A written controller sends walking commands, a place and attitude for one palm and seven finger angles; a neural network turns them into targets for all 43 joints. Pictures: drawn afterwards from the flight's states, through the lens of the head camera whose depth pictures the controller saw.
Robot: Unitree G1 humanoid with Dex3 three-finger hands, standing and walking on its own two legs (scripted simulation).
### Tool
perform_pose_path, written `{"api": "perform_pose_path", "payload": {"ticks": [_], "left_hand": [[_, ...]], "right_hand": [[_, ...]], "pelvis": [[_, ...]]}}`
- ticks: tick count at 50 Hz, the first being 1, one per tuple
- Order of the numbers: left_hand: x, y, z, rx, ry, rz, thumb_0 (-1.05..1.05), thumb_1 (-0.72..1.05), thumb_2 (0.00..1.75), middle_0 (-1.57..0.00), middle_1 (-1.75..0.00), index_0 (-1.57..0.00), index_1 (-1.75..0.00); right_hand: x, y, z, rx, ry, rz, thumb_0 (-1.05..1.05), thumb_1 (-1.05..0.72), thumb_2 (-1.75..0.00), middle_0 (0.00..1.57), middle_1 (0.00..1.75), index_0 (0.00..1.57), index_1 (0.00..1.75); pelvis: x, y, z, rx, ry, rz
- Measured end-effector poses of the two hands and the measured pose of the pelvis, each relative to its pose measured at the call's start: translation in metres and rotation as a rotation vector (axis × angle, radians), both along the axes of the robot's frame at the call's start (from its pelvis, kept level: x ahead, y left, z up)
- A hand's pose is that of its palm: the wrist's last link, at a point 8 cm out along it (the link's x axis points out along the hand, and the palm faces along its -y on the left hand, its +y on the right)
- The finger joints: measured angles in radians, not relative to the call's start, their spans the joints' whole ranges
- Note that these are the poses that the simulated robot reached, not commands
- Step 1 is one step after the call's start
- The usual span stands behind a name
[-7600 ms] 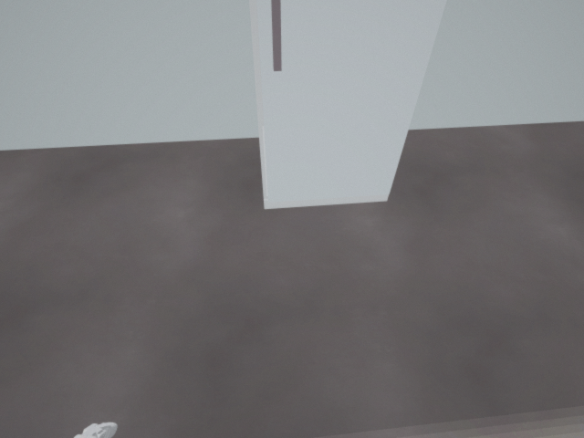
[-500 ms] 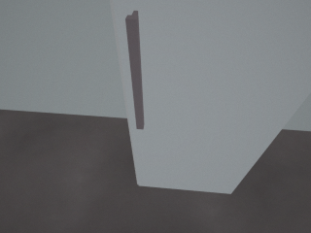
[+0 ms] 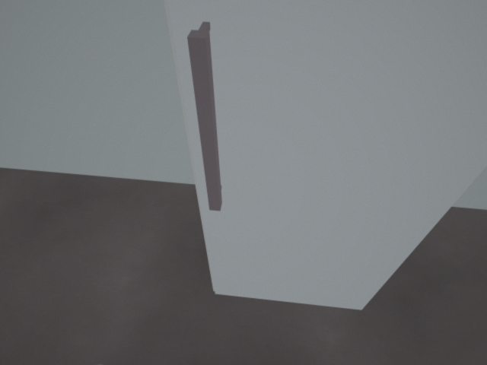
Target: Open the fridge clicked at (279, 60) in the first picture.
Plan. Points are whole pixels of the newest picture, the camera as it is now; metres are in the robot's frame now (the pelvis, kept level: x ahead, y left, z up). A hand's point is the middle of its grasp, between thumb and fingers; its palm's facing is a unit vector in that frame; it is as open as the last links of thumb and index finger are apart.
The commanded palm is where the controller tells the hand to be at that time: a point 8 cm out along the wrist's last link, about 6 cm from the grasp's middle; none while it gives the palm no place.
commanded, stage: look again from close up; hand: left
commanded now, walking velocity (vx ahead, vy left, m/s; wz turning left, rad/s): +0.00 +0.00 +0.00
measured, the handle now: (211, 134) +0.47 +0.09 +0.14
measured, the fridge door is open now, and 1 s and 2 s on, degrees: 0 0 0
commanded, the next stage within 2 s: raise the hand to about handle height in 1.80 s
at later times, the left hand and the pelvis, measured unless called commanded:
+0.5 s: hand out of the picture +0.08 +0.24 -0.16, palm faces -0.04 -0.94 -0.33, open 7.4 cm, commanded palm none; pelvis +0.00 +0.00 +0.00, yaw +0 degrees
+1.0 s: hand out of the picture +0.08 +0.25 -0.16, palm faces -0.03 -0.94 -0.33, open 7.4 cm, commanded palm none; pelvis +0.01 +0.00 +0.00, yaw +0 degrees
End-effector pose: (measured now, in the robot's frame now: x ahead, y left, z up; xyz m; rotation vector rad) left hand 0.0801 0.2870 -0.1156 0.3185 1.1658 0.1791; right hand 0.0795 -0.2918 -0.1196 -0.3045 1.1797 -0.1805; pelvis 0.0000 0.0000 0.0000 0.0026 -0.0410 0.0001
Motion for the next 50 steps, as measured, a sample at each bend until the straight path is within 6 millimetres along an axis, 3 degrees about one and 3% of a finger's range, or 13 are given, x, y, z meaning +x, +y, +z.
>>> {"api": "perform_pose_path", "payload": {"ticks": [23, 50], "left_hand": [[-0.008, 0.001, -0.004, -0.006, 0.047, 0.005, 0.00, 0.91, 0.90, -0.20, -0.30, -0.20, -0.29], [-0.003, 0.005, -0.005, -0.008, 0.055, 0.013, 0.00, 0.91, 0.90, -0.20, -0.30, -0.20, -0.29]], "right_hand": [[-0.033, 0.004, -0.005, 0.006, 0.091, -0.032, 0.00, -0.91, -0.90, 0.20, 0.30, 0.20, 0.30], [-0.007, 0.006, -0.001, -0.003, 0.054, -0.010, 0.00, -0.91, -0.90, 0.20, 0.30, 0.20, 0.30]], "pelvis": [[0.003, 0.001, 0.001, -0.002, 0.003, -0.006], [0.010, 0.003, 0.002, -0.002, 0.010, -0.006]]}}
